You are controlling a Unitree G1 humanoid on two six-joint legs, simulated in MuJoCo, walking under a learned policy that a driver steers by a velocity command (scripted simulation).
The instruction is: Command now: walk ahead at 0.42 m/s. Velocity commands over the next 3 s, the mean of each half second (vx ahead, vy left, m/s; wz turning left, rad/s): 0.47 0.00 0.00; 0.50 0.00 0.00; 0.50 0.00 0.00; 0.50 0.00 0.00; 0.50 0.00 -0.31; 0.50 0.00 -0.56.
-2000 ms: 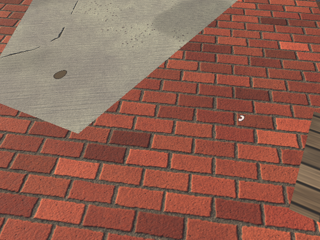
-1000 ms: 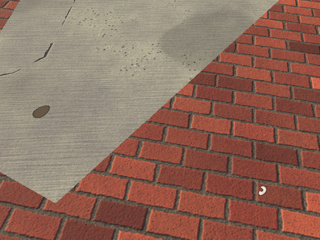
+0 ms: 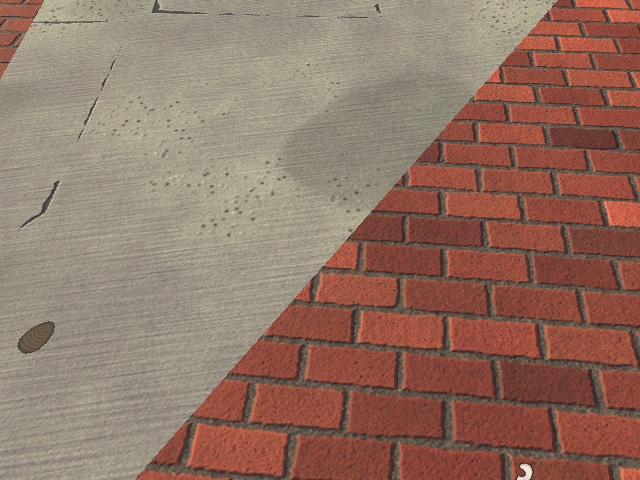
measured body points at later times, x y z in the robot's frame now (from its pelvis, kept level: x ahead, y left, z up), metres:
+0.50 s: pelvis +0.22 -0.09 +0.02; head +0.22 -0.10 +0.47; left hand +0.17 +0.16 -0.13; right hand +0.40 -0.34 -0.10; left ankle +0.41 +0.10 -0.66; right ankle +0.16 -0.16 -0.73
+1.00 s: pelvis +0.52 -0.02 +0.01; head +0.54 -0.01 +0.46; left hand +0.66 +0.25 -0.11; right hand +0.53 -0.28 -0.13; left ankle +0.51 +0.06 -0.73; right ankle +0.61 -0.19 -0.66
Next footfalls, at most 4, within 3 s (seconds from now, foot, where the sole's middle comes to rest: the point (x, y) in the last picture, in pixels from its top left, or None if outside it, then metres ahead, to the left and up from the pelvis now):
0.12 right None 0.20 -0.16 -0.77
0.74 left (297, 461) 0.55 0.07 -0.77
1.28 right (391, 324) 0.87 -0.17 -0.77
1.84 left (288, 236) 1.18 0.07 -0.77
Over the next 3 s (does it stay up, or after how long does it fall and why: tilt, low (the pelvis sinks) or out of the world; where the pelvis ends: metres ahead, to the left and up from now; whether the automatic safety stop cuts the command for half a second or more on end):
stays up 1.68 -0.11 0.00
